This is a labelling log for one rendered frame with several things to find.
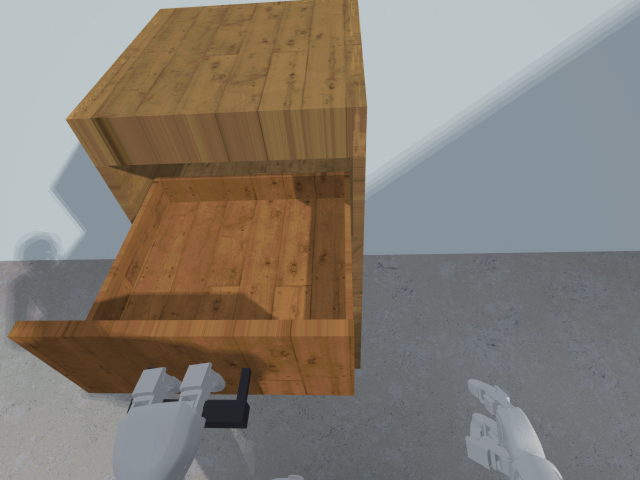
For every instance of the left robot hand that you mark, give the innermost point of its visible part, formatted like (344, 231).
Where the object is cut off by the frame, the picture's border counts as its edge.
(158, 441)

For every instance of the drawer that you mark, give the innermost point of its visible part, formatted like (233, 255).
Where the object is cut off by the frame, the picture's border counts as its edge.
(243, 271)

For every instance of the right robot hand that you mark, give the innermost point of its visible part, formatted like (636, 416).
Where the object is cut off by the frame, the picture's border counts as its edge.
(509, 438)

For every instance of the cabinet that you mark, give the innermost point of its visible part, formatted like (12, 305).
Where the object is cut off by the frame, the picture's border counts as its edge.
(256, 88)

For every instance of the handle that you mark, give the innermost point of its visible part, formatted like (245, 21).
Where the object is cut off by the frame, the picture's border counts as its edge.
(226, 413)

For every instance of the right robot forearm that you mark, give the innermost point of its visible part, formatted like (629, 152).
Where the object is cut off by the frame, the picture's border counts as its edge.
(533, 468)

